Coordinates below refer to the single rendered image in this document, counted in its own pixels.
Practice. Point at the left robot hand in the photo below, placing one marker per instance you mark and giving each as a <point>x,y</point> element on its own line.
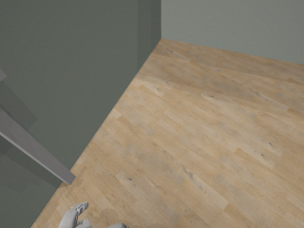
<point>70,218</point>

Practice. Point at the panel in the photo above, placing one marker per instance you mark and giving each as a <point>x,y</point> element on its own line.
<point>18,136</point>

